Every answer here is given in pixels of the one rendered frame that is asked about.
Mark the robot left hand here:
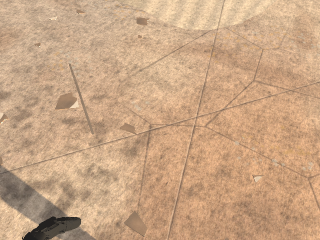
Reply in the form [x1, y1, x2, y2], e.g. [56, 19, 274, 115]
[22, 216, 81, 240]

